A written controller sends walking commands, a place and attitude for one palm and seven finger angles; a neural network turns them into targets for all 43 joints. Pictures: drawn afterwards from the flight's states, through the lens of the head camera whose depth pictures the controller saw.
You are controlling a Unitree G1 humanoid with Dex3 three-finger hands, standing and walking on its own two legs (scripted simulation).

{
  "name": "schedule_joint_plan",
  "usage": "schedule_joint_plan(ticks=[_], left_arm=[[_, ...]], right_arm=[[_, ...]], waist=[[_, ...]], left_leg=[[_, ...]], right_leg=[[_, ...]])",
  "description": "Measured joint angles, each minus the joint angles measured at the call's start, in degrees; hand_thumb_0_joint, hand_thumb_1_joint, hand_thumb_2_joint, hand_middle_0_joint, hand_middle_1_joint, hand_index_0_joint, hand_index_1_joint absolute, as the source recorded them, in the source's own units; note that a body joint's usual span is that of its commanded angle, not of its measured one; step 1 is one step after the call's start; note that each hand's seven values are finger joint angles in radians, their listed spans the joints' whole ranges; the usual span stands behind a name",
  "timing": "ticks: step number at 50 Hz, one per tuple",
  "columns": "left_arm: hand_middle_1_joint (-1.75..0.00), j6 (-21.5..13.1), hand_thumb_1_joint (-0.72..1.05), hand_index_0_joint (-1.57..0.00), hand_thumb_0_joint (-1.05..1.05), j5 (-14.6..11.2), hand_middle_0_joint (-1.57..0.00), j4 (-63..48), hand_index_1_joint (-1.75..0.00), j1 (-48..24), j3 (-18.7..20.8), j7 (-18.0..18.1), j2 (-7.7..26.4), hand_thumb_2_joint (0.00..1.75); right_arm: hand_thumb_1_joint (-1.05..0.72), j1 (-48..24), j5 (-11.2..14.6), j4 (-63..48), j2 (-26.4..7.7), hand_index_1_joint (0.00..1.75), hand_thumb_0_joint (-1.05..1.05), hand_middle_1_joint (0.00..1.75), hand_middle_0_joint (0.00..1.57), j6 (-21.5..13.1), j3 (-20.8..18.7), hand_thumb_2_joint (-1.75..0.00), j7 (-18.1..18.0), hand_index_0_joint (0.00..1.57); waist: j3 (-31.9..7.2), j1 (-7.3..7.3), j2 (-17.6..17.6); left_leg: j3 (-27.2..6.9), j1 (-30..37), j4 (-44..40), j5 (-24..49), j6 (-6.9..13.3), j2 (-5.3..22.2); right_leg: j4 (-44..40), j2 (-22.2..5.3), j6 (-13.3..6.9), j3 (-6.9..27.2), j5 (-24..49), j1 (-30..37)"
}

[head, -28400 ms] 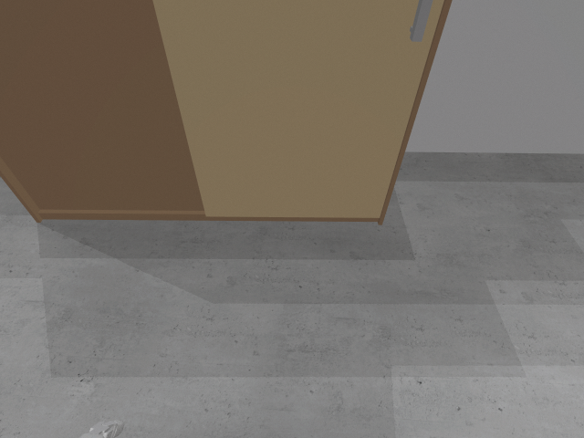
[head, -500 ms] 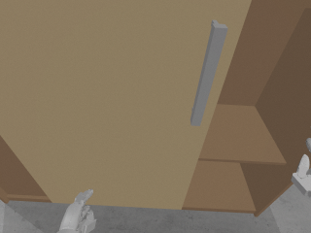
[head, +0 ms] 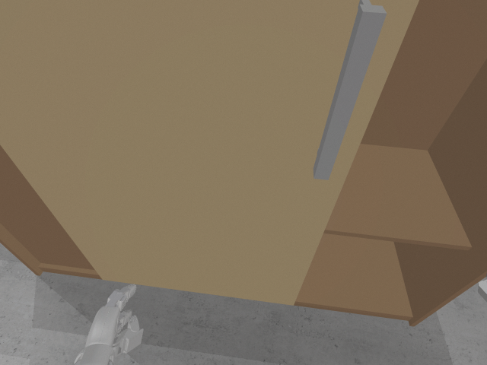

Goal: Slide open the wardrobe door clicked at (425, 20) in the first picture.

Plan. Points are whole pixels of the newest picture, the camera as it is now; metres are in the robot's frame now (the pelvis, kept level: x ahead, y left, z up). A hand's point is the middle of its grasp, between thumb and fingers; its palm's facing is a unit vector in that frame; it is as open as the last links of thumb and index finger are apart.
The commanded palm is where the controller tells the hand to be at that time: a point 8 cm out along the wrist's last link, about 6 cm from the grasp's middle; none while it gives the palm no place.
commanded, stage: step back with the hand held close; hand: right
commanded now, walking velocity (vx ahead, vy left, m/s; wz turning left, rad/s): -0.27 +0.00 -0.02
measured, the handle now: (339, 102) +0.46 -0.12 +0.22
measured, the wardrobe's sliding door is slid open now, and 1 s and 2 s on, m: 0.47 0.47 0.47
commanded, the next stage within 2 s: stop stepping back and stand still in 0.66 s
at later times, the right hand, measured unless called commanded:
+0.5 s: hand out of the picture +0.10 -0.28 +0.16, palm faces +0.49 +0.78 -0.40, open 7.4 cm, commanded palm +0.04 -0.32 +0.17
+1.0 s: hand out of the picture +0.04 -0.32 +0.15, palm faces +0.43 +0.82 -0.38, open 7.4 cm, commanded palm -0.04 -0.35 +0.17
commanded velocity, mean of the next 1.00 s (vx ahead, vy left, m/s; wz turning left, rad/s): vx -0.18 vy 0.02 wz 0.03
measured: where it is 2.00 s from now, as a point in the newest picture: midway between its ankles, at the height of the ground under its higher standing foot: outside the picture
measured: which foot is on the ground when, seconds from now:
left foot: down 0.00-0.50, up 0.52-0.68, down 0.70-0.88, up 0.90-1.00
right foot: down 0.00-0.70, up 0.72-0.86, down 0.88-1.00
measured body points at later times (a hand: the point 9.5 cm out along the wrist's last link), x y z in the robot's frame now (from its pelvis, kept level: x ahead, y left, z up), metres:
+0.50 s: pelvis -0.09 -0.02 -0.02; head -0.08 -0.04 +0.43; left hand +0.09 +0.22 -0.09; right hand +0.07 -0.32 +0.18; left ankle +0.01 +0.14 -0.74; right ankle +0.04 -0.10 -0.74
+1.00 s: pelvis -0.18 -0.05 +0.00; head -0.17 -0.10 +0.45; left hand +0.00 +0.17 -0.06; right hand +0.01 -0.37 +0.17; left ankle -0.18 +0.09 -0.71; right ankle -0.11 -0.12 -0.74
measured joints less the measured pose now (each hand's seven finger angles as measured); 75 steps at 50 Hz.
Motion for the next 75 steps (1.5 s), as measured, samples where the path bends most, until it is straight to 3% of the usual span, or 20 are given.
schedule_joint_plan(ticks=[15, 23, 26, 30, 32, 35, 37, 40, 42, 44, 48, 51, 55, 58, 59, 60, 63, 66, 71, 75], left_arm=[[-0.3, -4.0, 0.9, -0.2, 0.02, 0.1, -0.21, 0.3, -0.3, 3.3, -0.6, 0.0, -1.2, 0.9], [-0.3, -5.3, 0.9, -0.2, 0.02, 0.6, -0.21, 2.9, -0.3, 3.3, -0.3, -0.3, -0.6, 0.9], [-0.3, -5.6, 0.9, -0.2, 0.02, 0.6, -0.21, 3.1, -0.3, 2.9, -0.2, 0.3, -0.5, 0.9], [-0.3, -6.9, 0.9, -0.2, 0.02, 1.0, -0.21, 3.0, -0.3, 3.1, 0.7, -0.1, -2.3, 0.9], [-0.3, -7.4, 0.9, -0.2, 0.02, 0.9, -0.21, 3.1, -0.3, 3.6, 0.7, -0.9, -3.1, 0.9], [-0.3, -7.5, 0.9, -0.2, 0.02, 1.1, -0.21, 2.8, -0.3, 3.1, 0.2, -1.8, -3.8, 0.9], [-0.3, -6.8, 0.9, -0.2, 0.02, 1.6, -0.21, 4.0, -0.3, 1.3, 0.3, -2.1, -3.1, 0.9], [-0.3, -5.7, 0.9, -0.2, 0.02, 1.5, -0.21, 6.0, -0.3, 1.0, -0.1, -1.9, -3.0, 0.9], [-0.3, -5.6, 0.9, -0.2, 0.02, 1.2, -0.21, 5.5, -0.3, 1.4, -0.9, -1.4, -3.1, 0.9], [-0.3, -6.6, 0.9, -0.2, 0.02, 0.8, -0.21, 3.4, -0.3, 1.9, -1.2, -0.9, -1.9, 0.9], [-0.3, -8.0, 0.9, -0.2, 0.02, 0.6, -0.21, 3.2, -0.3, 0.6, -1.1, -0.8, -3.8, 0.9], [-0.3, -8.8, 0.9, -0.2, 0.02, 0.8, -0.21, 2.4, -0.3, 2.6, -1.7, -1.6, -4.7, 0.9], [-0.3, -7.8, 0.9, -0.2, 0.02, 1.4, -0.21, 2.5, -0.3, 5.6, -2.3, -1.7, -4.6, 0.9], [-0.3, -6.3, 0.9, -0.21, 0.01, 2.0, -0.21, 1.9, -0.3, 6.0, -2.2, -1.3, -3.9, 0.9], [-0.3, -5.9, 0.9, -0.21, 0.01, 2.1, -0.21, 2.3, -0.3, 5.2, -1.9, -1.3, -3.0, 0.9], [-0.3, -5.3, 0.9, -0.21, 0.01, 2.1, -0.21, 3.3, -0.3, 4.3, -1.6, -1.4, -2.2, 0.9], [-0.3, -4.0, 0.9, -0.21, 0.02, 1.2, -0.21, 6.5, -0.3, 4.4, -0.8, -1.5, -1.2, 0.9], [-0.3, -4.6, 0.9, -0.21, 0.02, 0.6, -0.21, 6.5, -0.3, 5.9, -0.7, -0.8, -0.3, 0.9], [-0.3, -6.9, 0.9, -0.2, 0.02, 1.1, -0.21, 6.3, -0.3, 4.4, -0.7, -0.7, -2.8, 0.9], [-0.3, -8.6, 0.9, -0.2, 0.02, 1.5, -0.21, 5.3, -0.3, 5.6, -2.5, -2.0, -5.2, 0.9]], right_arm=[[-0.88, -2.4, -2.7, -0.5, 0.8, 0.3, 0.01, 0.31, 0.21, -4.7, -2.6, -0.9, -1.7, 0.21], [-0.88, -2.2, -2.1, -3.3, 1.2, 0.3, 0.01, 0.31, 0.21, -6.3, -1.6, -0.9, -2.9, 0.21], [-0.88, -3.3, -2.2, -3.1, 0.7, 0.3, 0.01, 0.31, 0.21, -6.6, -1.9, -0.9, -3.2, 0.21], [-0.88, -5.4, -2.5, -2.6, -1.6, 0.3, 0.01, 0.31, 0.21, -6.4, -3.7, -0.9, -2.5, 0.22], [-0.88, -4.3, -1.7, -3.2, -2.4, 0.3, 0.01, 0.31, 0.21, -6.9, -4.7, -0.9, -2.6, 0.22], [-0.88, -0.9, -0.6, -4.8, -2.9, 0.3, 0.01, 0.31, 0.21, -7.4, -5.9, -0.9, -2.8, 0.21], [-0.88, -0.9, -1.1, -4.6, -1.2, 0.3, 0.01, 0.31, 0.21, -7.6, -4.4, -0.9, -2.7, 0.21], [-0.88, -2.4, -1.9, -3.4, 0.2, 0.3, 0.01, 0.31, 0.21, -6.3, -1.1, -0.9, -2.2, 0.21], [-0.88, -3.3, -2.0, -2.4, 0.1, 0.3, 0.01, 0.31, 0.21, -5.3, -0.6, -0.9, -1.9, 0.21], [-0.88, -4.2, -1.9, -1.8, 0.2, 0.3, 0.01, 0.31, 0.21, -4.1, -0.5, -0.9, -1.8, 0.21], [-0.88, -4.8, -1.0, -1.3, -1.1, 0.3, 0.01, 0.31, 0.21, -1.9, -2.3, -0.9, -2.1, 0.21], [-0.88, -1.3, -1.4, -4.1, -0.7, 0.3, 0.01, 0.31, 0.21, -1.2, -2.4, -0.9, -2.7, 0.21], [-0.88, 2.3, -1.9, -5.2, -1.1, 0.3, 0.01, 0.31, 0.21, -1.1, -1.4, -0.9, -2.9, 0.21], [-0.88, 1.9, -1.7, -4.9, -3.6, 0.3, 0.01, 0.31, 0.21, -0.4, -2.5, -0.9, -2.7, 0.21], [-0.88, 0.8, -1.6, -4.5, -3.5, 0.3, 0.01, 0.31, 0.21, -0.4, -2.7, -0.9, -2.5, 0.21], [-0.88, -0.4, -1.4, -3.9, -3.1, 0.3, 0.01, 0.31, 0.21, -0.5, -2.6, -0.9, -2.4, 0.21], [-0.88, -2.8, -1.0, -1.3, -1.0, 0.3, 0.01, 0.31, 0.21, -0.6, -1.4, -0.9, -2.4, 0.21], [-0.88, -3.8, -1.0, -0.2, 1.4, 0.3, 0.01, 0.31, 0.21, -0.1, -0.5, -0.9, -3.1, 0.21], [-0.89, -4.8, -0.7, -0.3, 1.0, 0.3, 0.01, 0.31, 0.21, 0.8, -1.4, -0.9, -2.7, 0.21], [-0.88, -0.7, -1.0, -4.4, -2.1, 0.3, 0.01, 0.31, 0.21, -0.8, -3.0, -0.9, -2.5, 0.21]], waist=[[1.1, 0.32, 0.5], [1.5, -0.14, 1.0], [2.0, 0.39, 0.8], [2.3, 1.96, -0.3], [1.0, 2.06, -0.1], [-1.2, 0.44, 1.8], [-0.5, -1.51, 1.3], [-0.8, -2.67, 3.3], [-1.3, -2.19, 5.0], [-1.9, -0.67, 3.4], [0.5, 1.18, 5.9], [-0.2, 1.9, 5.1], [-2.6, 1.62, 3.7], [-3.6, 0.86, 5.2], [-3.2, 0.06, 4.6], [-2.5, -0.61, 3.7], [-3.1, -1.17, 3.0], [-3.7, -0.16, 3.3], [-0.9, 2.42, 5.7], [-0.2, 3.18, 5.0]], left_leg=[[-0.4, -6.3, 5.8, 0.9, 0.1, -1.3], [-0.2, -8.7, 6.7, 2.2, -0.2, -1.2], [-0.3, -10.3, 9.1, -3.7, 0.1, -1.9], [-0.1, -11.0, 23.1, -11.2, 1.3, -5.8], [1.3, -7.6, 21.6, -14.0, 2.2, -6.4], [0.8, -1.1, 8.2, -14.7, 4.5, -4.9], [-0.9, -2.3, 6.8, -7.2, 3.4, -4.8], [-2.7, -2.2, 5.2, -4.4, 1.1, -2.9], [-3.4, -2.9, 4.9, -3.8, 0.2, -1.7], [-2.4, -5.0, 6.9, -4.4, -0.5, -2.3], [-3.4, -8.4, 17.0, -11.8, 1.0, -3.0], [-0.1, -7.9, 19.6, -12.1, 1.9, -4.4], [4.8, -0.9, 8.7, -13.5, 3.4, -5.4], [3.0, 4.3, -1.5, -13.9, 6.8, -4.1], [2.5, 3.4, -1.8, -9.4, 7.3, -4.2], [2.5, 2.4, -0.3, -5.4, 7.2, -4.5], [2.2, 2.0, 3.7, -6.7, 5.4, -4.6], [2.2, 1.3, 8.7, -10.7, 3.9, -3.9], [-0.3, -6.2, 25.9, -15.9, 3.1, -3.0], [2.8, -6.9, 18.3, -11.4, 2.4, -2.9]], right_leg=[[7.1, 0.3, -1.3, 1.6, -1.1, -7.9], [11.0, 0.4, -0.2, 2.0, -5.1, -11.6], [10.5, 0.0, -1.2, 2.0, -2.8, -12.3], [6.2, -1.8, -2.5, 2.5, 4.9, -12.5], [3.7, -2.5, -2.1, 1.8, 7.6, -12.9], [3.4, -2.1, -0.4, -1.0, 6.0, -15.5], [11.1, -1.8, 2.2, -0.4, -2.6, -17.8], [21.7, 0.4, 2.8, -0.6, -9.2, -16.7], [16.8, 0.8, 2.5, -1.5, -7.9, -11.7], [7.3, -0.3, 1.0, 0.2, -3.3, -6.6], [3.8, 1.7, -2.5, -0.9, -0.1, -5.1], [-2.4, 0.8, -2.1, -0.8, 2.8, -2.2], [-7.2, 0.1, -0.4, -0.9, 0.9, -0.5], [-1.1, 1.8, 1.1, -3.4, -5.7, -5.2], [4.3, 1.3, 1.6, -3.7, -7.3, -8.1], [10.4, 0.6, 2.0, -3.2, -8.0, -10.1], [20.2, -0.4, 1.7, -1.3, -10.1, -11.0], [12.0, -1.8, 0.5, -0.6, -9.7, -5.2], [9.7, 0.5, -1.2, -2.6, -6.8, -3.0], [3.5, -0.6, -0.5, -2.0, -4.1, -0.1]])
